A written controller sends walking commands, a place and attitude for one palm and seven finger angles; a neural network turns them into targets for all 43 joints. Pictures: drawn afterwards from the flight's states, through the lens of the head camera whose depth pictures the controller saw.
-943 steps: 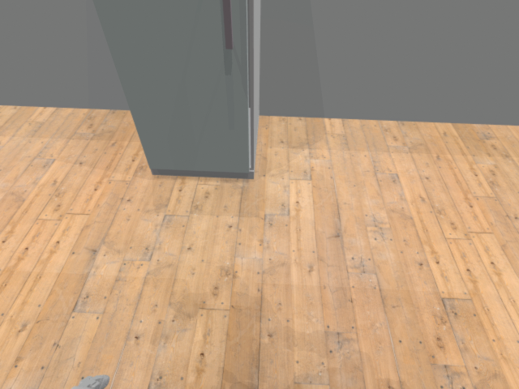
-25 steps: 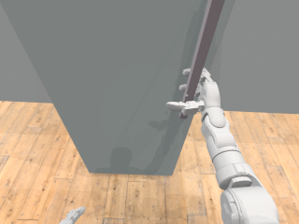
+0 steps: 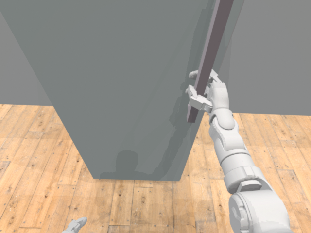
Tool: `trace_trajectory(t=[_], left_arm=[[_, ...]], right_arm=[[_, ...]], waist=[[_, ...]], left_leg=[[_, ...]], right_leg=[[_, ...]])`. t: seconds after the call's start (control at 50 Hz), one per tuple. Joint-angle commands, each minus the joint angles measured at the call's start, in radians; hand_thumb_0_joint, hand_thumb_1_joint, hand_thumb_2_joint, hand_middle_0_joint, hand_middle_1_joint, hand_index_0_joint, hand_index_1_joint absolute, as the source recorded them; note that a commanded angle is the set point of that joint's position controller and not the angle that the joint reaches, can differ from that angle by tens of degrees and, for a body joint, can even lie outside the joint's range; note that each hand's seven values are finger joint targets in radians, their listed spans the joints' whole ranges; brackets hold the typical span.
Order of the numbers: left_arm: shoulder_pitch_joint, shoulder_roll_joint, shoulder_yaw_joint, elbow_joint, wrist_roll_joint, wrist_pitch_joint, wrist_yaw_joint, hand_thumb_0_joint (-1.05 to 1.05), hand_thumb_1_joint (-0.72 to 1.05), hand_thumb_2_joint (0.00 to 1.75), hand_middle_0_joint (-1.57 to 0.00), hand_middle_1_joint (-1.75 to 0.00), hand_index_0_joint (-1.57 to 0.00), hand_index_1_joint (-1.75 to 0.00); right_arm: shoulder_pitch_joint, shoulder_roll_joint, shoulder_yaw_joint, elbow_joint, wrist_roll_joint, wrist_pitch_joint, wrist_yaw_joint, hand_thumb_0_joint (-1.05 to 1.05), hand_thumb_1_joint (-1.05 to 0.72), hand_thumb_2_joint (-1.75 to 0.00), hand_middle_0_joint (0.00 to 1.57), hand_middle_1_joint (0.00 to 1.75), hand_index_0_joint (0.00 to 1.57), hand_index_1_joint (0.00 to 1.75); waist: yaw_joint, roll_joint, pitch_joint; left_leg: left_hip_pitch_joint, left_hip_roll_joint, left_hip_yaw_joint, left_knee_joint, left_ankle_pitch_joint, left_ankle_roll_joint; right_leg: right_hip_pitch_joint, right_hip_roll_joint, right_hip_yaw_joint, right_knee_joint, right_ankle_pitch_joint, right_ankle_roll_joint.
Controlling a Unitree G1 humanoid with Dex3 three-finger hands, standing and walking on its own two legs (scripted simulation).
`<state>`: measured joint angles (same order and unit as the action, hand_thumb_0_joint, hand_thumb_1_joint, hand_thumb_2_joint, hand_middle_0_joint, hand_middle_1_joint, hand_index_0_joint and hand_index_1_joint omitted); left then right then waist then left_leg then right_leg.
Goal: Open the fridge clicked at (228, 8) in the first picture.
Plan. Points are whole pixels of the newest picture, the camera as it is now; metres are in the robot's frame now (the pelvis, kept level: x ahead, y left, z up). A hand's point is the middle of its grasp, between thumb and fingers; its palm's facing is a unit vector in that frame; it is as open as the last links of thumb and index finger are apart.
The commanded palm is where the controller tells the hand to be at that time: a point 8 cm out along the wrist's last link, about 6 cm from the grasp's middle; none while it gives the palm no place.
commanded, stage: grip the handle and tug to test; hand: right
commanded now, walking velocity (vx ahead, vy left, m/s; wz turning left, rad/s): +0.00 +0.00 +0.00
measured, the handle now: (203, 63) +0.49 -0.06 +0.20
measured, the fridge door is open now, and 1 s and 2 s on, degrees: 0 0 30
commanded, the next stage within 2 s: pull the door a little, standing still in 0.62 s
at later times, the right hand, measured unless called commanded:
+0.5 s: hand (193, 97) +0.43 -0.05 +0.14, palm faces -0.11 +0.99 +0.00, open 5.9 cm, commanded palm +0.39 -0.10 +0.13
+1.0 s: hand (193, 98) +0.43 -0.05 +0.14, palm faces -0.12 +0.99 +0.01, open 5.9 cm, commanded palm +0.37 -0.10 +0.13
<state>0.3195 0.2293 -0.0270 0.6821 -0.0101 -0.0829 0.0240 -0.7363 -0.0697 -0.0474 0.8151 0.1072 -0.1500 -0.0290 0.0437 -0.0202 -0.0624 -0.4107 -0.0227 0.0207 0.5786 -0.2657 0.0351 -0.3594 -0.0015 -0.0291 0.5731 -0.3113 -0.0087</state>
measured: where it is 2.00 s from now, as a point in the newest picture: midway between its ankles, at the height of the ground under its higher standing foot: outside the picture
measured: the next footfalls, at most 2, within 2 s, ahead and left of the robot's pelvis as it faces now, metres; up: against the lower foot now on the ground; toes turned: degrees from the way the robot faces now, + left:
none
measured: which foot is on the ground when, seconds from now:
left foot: down 0.00-1.00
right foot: down 0.00-1.00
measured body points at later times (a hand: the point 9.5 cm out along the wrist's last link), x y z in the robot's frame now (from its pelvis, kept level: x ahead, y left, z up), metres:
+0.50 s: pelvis +0.00 +0.00 +0.00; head +0.02 +0.01 +0.45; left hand +0.09 +0.24 -0.12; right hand +0.43 -0.10 +0.14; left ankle +0.01 +0.10 -0.73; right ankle -0.01 -0.12 -0.73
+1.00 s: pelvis +0.03 +0.00 +0.00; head +0.05 +0.02 +0.45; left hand +0.16 +0.24 -0.10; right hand +0.43 -0.10 +0.14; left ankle +0.02 +0.10 -0.73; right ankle -0.01 -0.12 -0.73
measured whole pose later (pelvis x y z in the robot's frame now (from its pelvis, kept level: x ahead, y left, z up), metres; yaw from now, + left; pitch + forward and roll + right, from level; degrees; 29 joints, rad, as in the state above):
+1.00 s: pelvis +0.03 +0.00 +0.00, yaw +1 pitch +5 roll +0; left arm 0.27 0.22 -0.02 0.61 -0.01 -0.02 0.01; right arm -0.51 -0.05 -0.01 0.45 0.11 0.03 -0.03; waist 0.02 -0.02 -0.08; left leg -0.34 -0.04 0.01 0.53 -0.29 0.04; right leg -0.27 -0.01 -0.04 0.51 -0.33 0.00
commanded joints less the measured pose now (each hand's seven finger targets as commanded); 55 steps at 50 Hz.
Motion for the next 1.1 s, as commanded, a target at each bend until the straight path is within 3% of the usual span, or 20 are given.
trace_trajectory(t=[0.0, 0.06, 0.18, 0.24, 0.28, 0.34, 0.44, 0.46, 0.5, 0.52, 0.64, 0.66, 0.7, 0.74, 0.76, 0.84, 0.92, 0.94, 1.04, 1.08], left_arm=[[-0.003, 0.115, 0.039, -0.111, 0.002, -0.036, 0.004, 0.0, 0.9, 0.9, -0.2, -0.3, -0.2, -0.3], [-0.003, 0.114, 0.036, -0.108, 0.001, -0.034, 0.007, 0.0, 0.9, 0.9, -0.2, -0.3, -0.2, -0.3], [0.005, 0.116, 0.037, -0.104, 0.002, -0.041, 0.005, 0.0, 0.9, 0.9, -0.2, -0.3, -0.2, -0.3], [0.003, 0.117, 0.037, -0.112, 0.0, -0.043, 0.001, 0.0, 0.9, 0.9, -0.2, -0.3, -0.2, -0.3], [0.009, 0.12, 0.04, -0.114, 0.003, -0.046, -0.002, 0.0, 0.9, 0.9, -0.2, -0.3, -0.2, -0.3], [-0.003, 0.119, 0.036, -0.124, -0.001, -0.044, -0.005, 0.0, 0.9, 0.9, -0.2, -0.3, -0.2, -0.3], [-0.014, 0.119, 0.041, -0.142, -0.002, -0.044, -0.008, 0.0, 0.9, 0.9, -0.2, -0.3, -0.2, -0.3], [-0.02, 0.116, 0.04, -0.152, -0.001, -0.046, -0.011, 0.0, 0.9, 0.9, -0.2, -0.3, -0.2, -0.3], [-0.024, 0.118, 0.04, -0.153, -0.003, -0.042, -0.012, 0.0, 0.9, 0.9, -0.2, -0.3, -0.2, -0.3], [-0.024, 0.12, 0.044, -0.159, -0.004, -0.038, -0.012, 0.0, 0.9, 0.9, -0.2, -0.3, -0.2, -0.3], [-0.046, 0.111, 0.046, -0.184, -0.006, -0.024, -0.017, 0.0, 0.9, 0.9, -0.2, -0.3, -0.2, -0.3], [-0.048, 0.109, 0.048, -0.186, -0.004, -0.021, -0.017, 0.0, 0.9, 0.9, -0.2, -0.3, -0.2, -0.3], [-0.054, 0.106, 0.046, -0.189, -0.003, -0.011, -0.019, 0.0, 0.9, 0.9, -0.2, -0.3, -0.2, -0.3], [-0.049, 0.108, 0.045, -0.175, -0.004, 0.003, -0.009, 0.0, 0.9, 0.9, -0.2, -0.3, -0.2, -0.3], [-0.043, 0.106, 0.047, -0.167, -0.002, 0.007, -0.005, 0.0, 0.9, 0.9, -0.2, -0.3, -0.2, -0.3], [-0.058, 0.099, 0.045, -0.184, 0.003, 0.016, -0.005, 0.0, 0.9, 0.9, -0.2, -0.3, -0.2, -0.3], [-0.08, 0.098, 0.045, -0.209, 0.003, 0.027, -0.012, 0.0, 0.9, 0.9, -0.2, -0.3, -0.2, -0.3], [-0.091, 0.094, 0.041, -0.217, 0.001, 0.031, -0.014, 0.0, 0.9, 0.9, -0.2, -0.3, -0.2, -0.3], [-0.134, 0.084, 0.034, -0.265, -0.001, 0.045, -0.027, 0.0, 0.9, 0.9, -0.2, -0.3, -0.2, -0.3], [-0.147, 0.079, 0.033, -0.279, -0.001, 0.053, -0.032, 0.0, 0.9, 0.9, -0.2, -0.3, -0.2, -0.3]], right_arm=[[-0.501, -0.093, -0.011, -0.201, -0.001, -0.063, -0.003, 0.0, -0.9, -0.9, 0.45, 1.4, 0.45, 1.4], [-0.519, -0.098, -0.013, -0.189, -0.004, -0.067, -0.004, 0.0, -0.9, -0.9, 0.45, 1.4, 0.45, 1.4], [-0.551, -0.069, 0.014, -0.151, -0.004, -0.08, -0.004, 0.0, -0.9, -0.9, 0.45, 1.4, 0.45, 1.4], [-0.534, -0.064, 0.019, -0.162, -0.006, -0.088, -0.006, 0.0, -0.9, -0.9, 0.45, 1.4, 0.45, 1.4], [-0.483, -0.076, -0.001, -0.167, -0.003, -0.091, -0.005, 0.0, -0.9, -0.9, 0.45, 1.4, 0.45, 1.4], [-0.45, -0.065, 0.013, -0.179, 0.001, -0.083, 0.007, 0.0, -0.9, -0.9, 0.45, 1.4, 0.45, 1.4], [-0.345, -0.086, -0.015, -0.248, 0.008, -0.071, 0.009, 0.0, -0.9, -0.9, 0.45, 1.4, 0.45, 1.4], [-0.326, -0.066, 0.001, -0.285, 0.01, -0.066, 0.013, 0.0, -0.9, -0.9, 0.45, 1.4, 0.45, 1.4], [-0.29, -0.074, -0.006, -0.3, 0.012, -0.048, 0.016, 0.0, -0.9, -0.9, 0.45, 1.4, 0.45, 1.4], [-0.263, -0.097, -0.024, -0.311, 0.007, -0.042, 0.013, 0.0, -0.9, -0.9, 0.45, 1.4, 0.45, 1.4], [-0.164, -0.063, 0.012, -0.458, 0.012, 0.012, 0.016, 0.0, -0.9, -0.9, 0.45, 1.4, 0.45, 1.4], [-0.136, -0.069, 0.001, -0.481, 0.01, 0.022, 0.014, 0.0, -0.9, -0.9, 0.45, 1.4, 0.45, 1.4], [-0.104, -0.057, 0.018, -0.516, 0.006, 0.046, 0.015, 0.0, -0.9, -0.9, 0.45, 1.4, 0.45, 1.4], [-0.235, -0.07, 0.028, -0.506, -0.002, 0.067, 0.002, 0.0, -0.9, -0.9, 0.45, 1.4, 0.45, 1.4], [-0.263, -0.073, 0.021, -0.492, -0.005, 0.074, -0.004, 0.0, -0.9, -0.9, 0.45, 1.4, 0.45, 1.4], [-0.141, -0.052, 0.023, -0.53, 0.004, 0.094, 0.002, 0.0, -0.9, -0.9, 0.45, 1.4, 0.45, 1.4], [-0.022, -0.054, 0.028, -0.591, 0.005, 0.105, 0.017, 0.0, -0.9, -0.9, 0.45, 1.4, 0.45, 1.4], [0.01, -0.047, 0.034, -0.62, 0.009, 0.108, 0.024, 0.0, -0.9, -0.9, 0.45, 1.4, 0.45, 1.4], [0.197, -0.04, 0.046, -0.781, 0.016, 0.129, 0.038, 0.0, -0.9, -0.9, 0.45, 1.4, 0.45, 1.4], [0.29, -0.038, 0.055, -0.868, 0.015, 0.143, 0.042, 0.0, -0.9, -0.9, 0.45, 1.4, 0.45, 1.4]], waist=[[0.023, 0.091, -0.294], [0.025, 0.066, -0.286], [0.038, 0.097, -0.286], [0.03, 0.067, -0.297], [0.013, 0.105, -0.322], [0.009, 0.086, -0.294], [-0.016, 0.109, -0.318], [-0.024, 0.09, -0.327], [-0.025, 0.108, -0.299], [-0.039, 0.093, -0.31], [-0.042, 0.1, -0.31], [-0.053, 0.094, -0.33], [-0.052, 0.084, -0.331], [-0.011, 0.08, -0.288], [-0.009, 0.08, -0.29], [-0.04, 0.079, -0.35], [-0.063, 0.114, -0.361], [-0.069, 0.084, -0.357], [-0.095, 0.09, -0.341], [-0.103, 0.125, -0.341]], left_leg=[[0.18, 0.011, -0.022, -0.061, 0.306, -0.01], [0.169, 0.012, -0.02, -0.062, 0.287, -0.007], [0.142, 0.01, -0.013, -0.058, 0.252, -0.007], [0.139, 0.01, -0.012, -0.054, 0.239, -0.005], [0.165, 0.008, -0.01, -0.046, 0.266, -0.003], [0.171, 0.009, -0.013, -0.049, 0.273, -0.003], [0.216, 0.009, -0.013, -0.047, 0.323, -0.002], [0.223, 0.009, -0.013, -0.043, 0.339, -0.001], [0.228, 0.009, -0.013, -0.049, 0.351, -0.002], [0.246, 0.011, -0.014, -0.047, 0.365, -0.001], [0.284, 0.013, -0.013, -0.048, 0.468, -0.006], [0.298, 0.013, -0.015, -0.043, 0.496, -0.005], [0.31, 0.016, -0.015, -0.042, 0.536, -0.006], [0.269, 0.015, -0.014, -0.057, 0.518, -0.012], [0.263, 0.013, -0.015, -0.058, 0.507, -0.011], [0.32, 0.021, -0.014, -0.043, 0.596, -0.011], [0.371, 0.03, -0.012, -0.032, 0.669, -0.011], [0.37, 0.032, -0.013, -0.031, 0.673, -0.009], [0.426, 0.045, -0.02, -0.034, 0.765, -0.014], [0.447, 0.047, -0.022, -0.034, 0.777, -0.015]], right_leg=[[0.057, 0.019, -0.002, -0.052, 0.187, -0.027], [0.057, 0.019, 0.002, -0.053, 0.178, -0.025], [0.054, 0.017, 0.01, -0.05, 0.154, -0.026], [0.061, 0.018, 0.012, -0.052, 0.151, -0.024], [0.058, 0.015, 0.012, -0.051, 0.173, -0.023], [0.047, 0.015, 0.006, -0.055, 0.174, -0.023], [0.055, 0.01, -0.005, -0.058, 0.219, -0.024], [0.065, 0.01, -0.007, -0.059, 0.233, -0.023], [0.057, 0.008, -0.012, -0.062, 0.238, -0.023], [0.062, 0.008, -0.012, -0.063, 0.26, -0.022], [0.094, 0.003, -0.023, -0.065, 0.346, -0.023], [0.105, 0.004, -0.026, -0.061, 0.369, -0.023], [0.115, 0.003, -0.028, -0.062, 0.401, -0.02], [0.124, 0.005, -0.023, -0.056, 0.381, -0.024], [0.126, 0.006, -0.02, -0.053, 0.376, -0.023], [0.144, 0.011, -0.024, -0.049, 0.442, -0.024], [0.143, 0.009, -0.023, -0.052, 0.489, -0.022], [0.147, 0.007, -0.027, -0.055, 0.5, -0.02], [0.153, 0.005, -0.033, -0.068, 0.525, -0.021], [0.153, 0.002, -0.029, -0.074, 0.527, -0.02]])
